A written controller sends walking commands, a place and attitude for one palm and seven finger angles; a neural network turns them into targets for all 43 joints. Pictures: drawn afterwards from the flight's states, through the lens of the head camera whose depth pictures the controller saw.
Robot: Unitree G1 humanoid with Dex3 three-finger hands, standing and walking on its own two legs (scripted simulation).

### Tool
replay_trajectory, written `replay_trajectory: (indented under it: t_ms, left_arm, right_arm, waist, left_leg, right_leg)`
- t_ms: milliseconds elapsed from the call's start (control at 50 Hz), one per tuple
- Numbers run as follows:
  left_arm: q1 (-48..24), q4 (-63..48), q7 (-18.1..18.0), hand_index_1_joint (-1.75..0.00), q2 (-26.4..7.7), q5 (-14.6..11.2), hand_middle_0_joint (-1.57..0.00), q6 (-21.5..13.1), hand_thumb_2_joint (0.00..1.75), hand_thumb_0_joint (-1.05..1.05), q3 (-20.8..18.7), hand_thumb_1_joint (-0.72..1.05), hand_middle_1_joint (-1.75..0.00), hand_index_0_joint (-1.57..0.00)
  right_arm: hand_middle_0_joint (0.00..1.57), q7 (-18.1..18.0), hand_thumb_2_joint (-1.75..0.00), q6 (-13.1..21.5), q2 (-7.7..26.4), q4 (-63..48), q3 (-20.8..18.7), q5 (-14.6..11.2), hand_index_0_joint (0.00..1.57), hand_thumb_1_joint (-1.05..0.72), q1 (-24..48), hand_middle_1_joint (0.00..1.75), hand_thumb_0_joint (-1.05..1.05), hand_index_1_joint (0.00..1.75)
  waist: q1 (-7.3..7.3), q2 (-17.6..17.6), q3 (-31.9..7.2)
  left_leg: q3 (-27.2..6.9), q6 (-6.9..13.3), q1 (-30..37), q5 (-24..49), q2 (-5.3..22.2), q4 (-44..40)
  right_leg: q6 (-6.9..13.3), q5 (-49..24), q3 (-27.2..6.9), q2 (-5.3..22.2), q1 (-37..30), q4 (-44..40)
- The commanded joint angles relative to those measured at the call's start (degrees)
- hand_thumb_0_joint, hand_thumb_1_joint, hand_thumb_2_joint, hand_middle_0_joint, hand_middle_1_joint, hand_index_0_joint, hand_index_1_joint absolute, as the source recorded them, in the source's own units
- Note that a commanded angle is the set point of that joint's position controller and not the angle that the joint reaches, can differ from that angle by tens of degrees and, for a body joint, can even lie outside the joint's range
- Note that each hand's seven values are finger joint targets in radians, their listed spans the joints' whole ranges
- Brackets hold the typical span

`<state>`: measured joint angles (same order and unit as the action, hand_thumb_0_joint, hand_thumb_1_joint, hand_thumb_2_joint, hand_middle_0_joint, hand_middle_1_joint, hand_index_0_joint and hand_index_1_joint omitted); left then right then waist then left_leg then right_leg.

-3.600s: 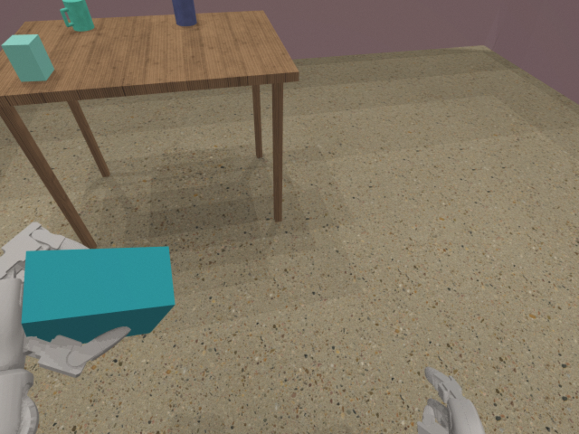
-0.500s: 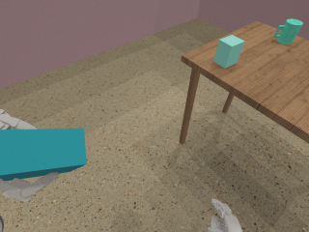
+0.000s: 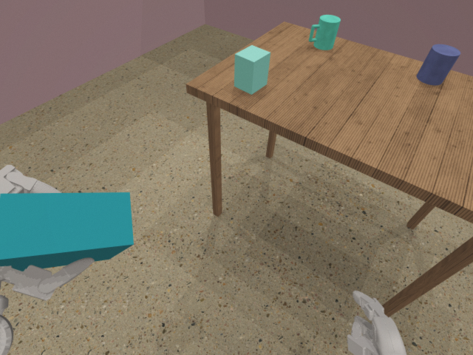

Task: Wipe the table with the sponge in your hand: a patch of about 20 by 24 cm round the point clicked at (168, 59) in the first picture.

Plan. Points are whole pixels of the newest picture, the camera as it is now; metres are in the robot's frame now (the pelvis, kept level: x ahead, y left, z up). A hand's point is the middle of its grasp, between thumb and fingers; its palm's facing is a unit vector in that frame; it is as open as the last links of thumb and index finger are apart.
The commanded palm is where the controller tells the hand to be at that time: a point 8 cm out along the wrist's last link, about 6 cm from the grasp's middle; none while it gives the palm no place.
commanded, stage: turn to face it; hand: left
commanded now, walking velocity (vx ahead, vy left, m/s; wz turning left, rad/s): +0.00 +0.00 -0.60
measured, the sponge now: (84, 232) +0.22 +0.22 +0.16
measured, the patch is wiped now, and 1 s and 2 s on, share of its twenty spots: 0.00 0.00 0.00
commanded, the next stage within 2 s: take the last steps up to it in 1.52 s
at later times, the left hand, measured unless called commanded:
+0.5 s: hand (185, 257) +0.20 +0.09 +0.18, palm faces +0.14 -0.86 -0.49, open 10.5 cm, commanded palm +0.16 +0.14 +0.18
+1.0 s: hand (300, 315) +0.15 -0.04 +0.15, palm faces -0.10 -0.87 -0.47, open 10.5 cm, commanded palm +0.11 +0.03 +0.18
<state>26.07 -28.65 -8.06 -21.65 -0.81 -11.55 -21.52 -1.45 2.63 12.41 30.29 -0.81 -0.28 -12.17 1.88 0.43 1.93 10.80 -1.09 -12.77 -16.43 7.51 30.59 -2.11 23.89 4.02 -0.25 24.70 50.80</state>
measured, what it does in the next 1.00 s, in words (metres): walks backwards, turning right: right foot, then left foot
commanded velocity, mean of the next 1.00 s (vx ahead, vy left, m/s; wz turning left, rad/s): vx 0.00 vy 0.00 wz -0.60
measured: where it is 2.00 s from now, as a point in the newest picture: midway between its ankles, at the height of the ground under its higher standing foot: outside the picture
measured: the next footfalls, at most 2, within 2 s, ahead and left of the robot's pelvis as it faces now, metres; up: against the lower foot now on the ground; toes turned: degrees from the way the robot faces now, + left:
right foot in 0.14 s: +0.04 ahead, -0.14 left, +0.00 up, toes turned -12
left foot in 0.68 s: -0.05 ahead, +0.06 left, +0.00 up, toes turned -18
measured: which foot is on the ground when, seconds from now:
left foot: down 0.00-0.16, up 0.18-0.66, down 0.68-0.94, up 0.96-1.00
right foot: up 0.00-0.12, down 0.14-0.68, up 0.70-0.90, down 0.92-1.00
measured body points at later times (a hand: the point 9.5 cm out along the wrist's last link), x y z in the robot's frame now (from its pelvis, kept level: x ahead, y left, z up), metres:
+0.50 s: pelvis -0.08 -0.08 +0.00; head -0.06 -0.11 +0.45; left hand +0.18 +0.13 +0.20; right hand +0.01 -0.37 -0.10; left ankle -0.05 +0.08 -0.68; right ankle +0.00 -0.13 -0.74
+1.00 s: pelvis -0.17 -0.11 -0.02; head -0.14 -0.16 +0.43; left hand +0.15 +0.01 +0.18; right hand -0.15 -0.37 -0.14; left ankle -0.11 +0.06 -0.70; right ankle -0.18 -0.22 -0.74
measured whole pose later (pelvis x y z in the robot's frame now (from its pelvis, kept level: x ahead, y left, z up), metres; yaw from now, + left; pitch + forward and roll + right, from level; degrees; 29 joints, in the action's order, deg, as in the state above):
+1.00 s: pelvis -0.17 -0.11 -0.02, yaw -33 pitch -1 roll +0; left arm 21.2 -27.5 -8.2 -20.8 -1.1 -10.2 -19.7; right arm 0.1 2.3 10.9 33.4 1.6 -0.6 -10.9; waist 2.1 3.6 8.6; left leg 2.9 -5.2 -20.9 -29.1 10.2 54.3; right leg 3.1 15.1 4.0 -1.3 22.0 38.2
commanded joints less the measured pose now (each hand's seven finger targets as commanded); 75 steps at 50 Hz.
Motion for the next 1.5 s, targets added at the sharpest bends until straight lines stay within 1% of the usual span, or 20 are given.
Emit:
replay_trajectory:
  t_ms: [0, 100, 140, 160, 240, 540, 620, 660, 680, 720, 780, 860, 880, 920, 940, 1000, 1260, 1340, 1380, 1480]
  left_arm:
    - [-5.8, -14.1, -0.3, -1.60, -7.0, -0.5, -1.20, -2.9, 1.30, 0.00, -2.1, 0.10, -1.60, -1.20]
    - [-3.4, -15.1, -0.8, -1.60, -10.2, -0.9, -1.20, -2.6, 1.30, 0.00, -6.0, 0.10, -1.60, -1.20]
    - [-1.8, -14.8, -1.6, -1.60, -15.0, -0.9, -1.20, -3.4, 1.30, 0.00, -10.2, 0.10, -1.60, -1.20]
    - [1.2, -12.7, -1.9, -1.60, -14.9, -2.6, -1.20, -2.1, 1.30, 0.00, -12.2, 0.10, -1.60, -1.20]
    - [5.9, -14.4, -2.5, -1.60, -12.0, -2.9, -1.20, -2.5, 1.30, 0.00, -12.2, 0.10, -1.60, -1.20]
    - [-2.2, -12.7, -2.0, -1.60, -10.2, -2.2, -1.20, -2.3, 1.30, 0.00, -5.3, 0.10, -1.60, -1.20]
    - [-6.2, -13.4, -0.8, -1.60, -10.5, -1.8, -1.20, -3.0, 1.30, 0.00, -4.1, 0.10, -1.60, -1.20]
    - [-8.5, -14.1, 0.3, -1.60, -10.5, -1.9, -1.20, -4.0, 1.30, 0.00, -5.4, 0.10, -1.60, -1.20]
    - [-10.2, -17.4, 0.0, -1.60, -14.3, -1.1, -1.20, -4.3, 1.30, 0.00, -8.2, 0.10, -1.60, -1.20]
    - [-1.8, -10.2, 0.8, -1.60, -10.7, -1.0, -1.20, -3.4, 1.30, 0.00, -7.7, 0.10, -1.60, -1.20]
    - [-5.6, -12.3, 0.2, -1.60, -7.0, -1.3, -1.20, -3.0, 1.30, 0.00, -3.2, 0.10, -1.60, -1.20]
    - [-11.8, -12.6, -0.7, -1.60, -8.1, -0.5, -1.20, -3.0, 1.30, 0.00, -2.6, 0.10, -1.60, -1.20]
    - [-12.0, -11.8, -0.8, -1.60, -8.7, 0.1, -1.20, -2.6, 1.30, 0.00, -2.8, 0.10, -1.60, -1.20]
    - [-9.8, -11.3, -2.0, -1.60, -13.8, -0.3, -1.20, -3.4, 1.30, 0.00, -8.1, 0.10, -1.60, -1.20]
    - [-5.8, -12.1, -2.2, -1.60, -14.8, -1.7, -1.20, -2.9, 1.30, 0.00, -10.0, 0.10, -1.60, -1.20]
    - [3.4, -18.9, -2.2, -1.60, -13.4, -2.8, -1.20, -4.2, 1.30, 0.00, -11.9, 0.10, -1.60, -1.20]
    - [2.8, -14.2, -1.1, -1.60, -10.3, -2.1, -1.20, -3.0, 1.30, 0.00, -7.5, 0.10, -1.60, -1.20]
    - [-3.3, -17.1, -1.0, -1.60, -11.4, -0.1, -1.20, -4.1, 1.30, 0.00, -7.3, 0.10, -1.60, -1.20]
    - [-7.2, -17.6, -0.5, -1.60, -10.7, 0.2, -1.20, -4.3, 1.30, 0.00, -5.7, 0.10, -1.60, -1.20]
    - [-6.3, -14.1, -1.1, -1.60, -6.9, 0.0, -1.20, -3.3, 1.30, 0.00, -1.6, 0.10, -1.60, -1.20]
  right_arm:
    - [0.20, 0.2, -0.90, 3.5, 7.7, -8.2, -2.3, -0.4, 0.20, -0.90, 3.3, 0.30, 0.00, 0.30]
    - [0.20, 0.6, -0.90, 4.2, 7.3, -8.3, -2.2, -0.4, 0.20, -0.90, 2.3, 0.30, 0.00, 0.30]
    - [0.20, 0.4, -0.90, 3.7, 4.2, -9.2, -1.3, -0.7, 0.20, -0.90, 3.4, 0.30, 0.00, 0.30]
    - [0.20, 0.1, -0.90, 3.4, 4.8, -9.6, -1.9, -1.1, 0.20, -0.90, 4.3, 0.30, 0.00, 0.30]
    - [0.20, 0.6, -0.90, -0.4, 2.4, -6.3, -0.1, -0.1, 0.20, -0.90, 6.4, 0.30, 0.00, 0.30]
    - [0.20, 0.2, -0.90, -4.3, 6.7, -7.6, -1.9, 0.1, 0.20, -0.90, 6.6, 0.30, 0.00, 0.30]
    - [0.20, 0.6, -0.90, -4.7, 7.0, -7.9, -2.1, 0.2, 0.20, -0.90, 3.6, 0.30, 0.00, 0.30]
    - [0.20, 0.4, -0.90, -3.9, 8.7, -9.5, -2.8, 1.0, 0.20, -0.90, 5.4, 0.30, 0.00, 0.30]
    - [0.20, 0.0, -0.90, -2.4, 5.8, -9.7, -2.1, 0.7, 0.20, -0.90, 6.5, 0.30, 0.00, 0.30]
    - [0.20, 0.2, -0.90, -1.4, 6.0, -9.3, -2.9, -0.1, 0.20, -0.90, 6.3, 0.30, 0.00, 0.30]
    - [0.20, 0.6, -0.90, 0.3, 6.7, -8.1, -2.2, -1.0, 0.20, -0.90, 3.8, 0.30, 0.00, 0.30]
    - [0.20, 0.6, -0.90, 4.0, 8.4, -7.0, -2.6, -0.7, 0.20, -0.90, 1.6, 0.30, 0.00, 0.30]
    - [0.20, 0.7, -0.90, 4.3, 8.2, -6.8, -2.5, -0.7, 0.20, -0.90, 2.3, 0.30, 0.00, 0.30]
    - [0.20, 0.7, -0.90, 4.1, 5.0, -7.9, -1.3, -0.7, 0.20, -0.90, 4.5, 0.30, 0.00, 0.30]
    - [0.20, 0.3, -0.90, 3.3, 5.7, -8.2, -2.6, -1.1, 0.20, -0.90, 5.8, 0.30, 0.00, 0.30]
    - [0.20, 1.1, -0.90, -0.3, 3.2, -7.0, -0.1, 0.1, 0.20, -0.90, 7.1, 0.30, 0.00, 0.30]
    - [0.20, 0.1, -0.90, -2.2, 6.4, -7.3, -1.7, -0.5, 0.20, -0.90, 4.6, 0.30, 0.00, 0.30]
    - [0.20, -1.2, -0.90, 0.6, 6.1, -8.4, -1.6, 0.2, 0.20, -0.90, 6.4, 0.30, 0.00, 0.30]
    - [0.20, -0.8, -0.90, 2.0, 5.5, -7.3, -2.2, -0.2, 0.20, -0.90, 4.9, 0.30, 0.00, 0.30]
    - [0.20, -0.4, -0.90, 5.1, 7.3, -5.2, -2.2, -0.4, 0.20, -0.90, 2.2, 0.30, 0.00, 0.30]
  waist:
    - [-1.93, 16.2, -3.4]
    - [-0.94, 12.2, -7.7]
    - [-0.38, -10.5, -10.0]
    - [0.56, -19.3, -12.6]
    - [-1.45, -5.4, -14.0]
    - [0.63, -6.6, -9.8]
    - [-1.61, -2.1, -11.0]
    - [-1.48, 12.7, -6.4]
    - [-0.18, 17.1, -6.8]
    - [0.28, 12.1, -1.3]
    - [-0.23, 11.0, 1.2]
    - [-1.45, 10.7, -3.9]
    - [-1.22, 9.7, -4.4]
    - [0.17, -14.0, -8.7]
    - [1.11, -18.6, -11.9]
    - [-0.33, -3.2, -15.7]
    - [-1.50, -4.4, -10.4]
    - [-0.73, 18.1, -4.1]
    - [-0.71, 11.2, -2.1]
    - [-2.45, 14.3, -2.8]
  left_leg:
    - [-4.1, 4.1, 2.7, 29.0, 13.7, -8.8]
    - [-0.9, 1.0, -0.3, 18.8, 12.0, 2.4]
    - [1.0, -3.1, -15.1, -12.4, 1.2, 23.3]
    - [-6.1, -3.9, -19.0, -19.6, -2.7, 33.5]
    - [-12.1, -5.1, -23.0, -9.2, -2.0, 41.8]
    - [-8.7, -1.8, -5.2, -12.4, -8.0, 8.9]
    - [-7.1, 1.5, 9.5, -10.0, -5.9, -9.2]
    - [-23.4, 8.9, 9.3, -14.6, 12.3, -19.0]
    - [-27.6, 12.8, 2.8, -10.6, 21.0, -20.4]
    - [-15.0, 11.2, -7.5, -6.2, 18.5, -18.2]
    - [-4.4, 5.8, -3.6, 7.3, 14.1, -11.8]
    - [-1.9, 1.6, 1.7, 20.4, 10.7, 0.9]
    - [-1.4, 0.5, -0.9, 17.3, 9.5, 6.2]
    - [-1.9, -3.6, -17.9, -17.3, -1.8, 28.4]
    - [-9.9, -3.4, -17.3, -19.3, -2.6, 36.4]
    - [-12.7, -4.1, -19.3, -12.1, -2.1, 36.8]
    - [-8.5, -0.2, 4.9, -5.5, -5.0, -3.5]
    - [-27.9, 11.9, -6.0, -11.4, 18.8, -21.3]
    - [-19.2, 11.4, -6.2, -2.3, 15.5, -16.6]
    - [-10.2, 6.0, 1.9, 21.8, 11.4, -9.4]
  right_leg:
    - [-1.3, -1.1, 3.1, 0.9, -1.7, -6.0]
    - [-0.3, -11.1, 4.1, 0.6, -15.5, -22.3]
    - [7.5, -47.7, -17.7, 14.7, -25.2, -25.9]
    - [9.6, -50.9, -27.9, 18.6, -22.2, -28.2]
    - [10.5, -43.6, -19.8, 14.6, -25.8, -25.8]
    - [6.8, 4.6, -30.5, 9.6, -7.7, -42.9]
    - [2.9, 3.4, -26.5, 4.3, -0.8, -39.3]
    - [-0.8, -1.1, -14.4, -5.5, 8.8, -13.7]
    - [-1.0, 0.9, -8.9, -4.2, 9.7, 7.5]
    - [-0.7, 0.4, -8.8, -0.6, 8.1, 21.2]
    - [-1.2, 1.3, -2.2, 1.9, 4.5, 1.4]
    - [-1.5, -7.9, 4.6, -2.4, -10.6, -19.9]
    - [-0.4, -13.2, 2.9, -1.1, -14.8, -24.4]
    - [9.5, -45.8, -24.6, 16.2, -24.7, -27.3]
    - [10.1, -41.9, -32.4, 18.8, -21.0, -30.1]
    - [12.2, -36.8, -24.3, 15.3, -25.2, -25.8]
    - [7.7, -5.7, -26.3, 9.0, -4.1, -34.2]
    - [0.6, 2.6, -7.8, -3.0, 2.3, 8.4]
    - [-0.2, 0.6, -7.2, -0.4, 4.6, 15.7]
    - [-1.3, 1.8, 1.8, -0.6, -0.6, -6.1]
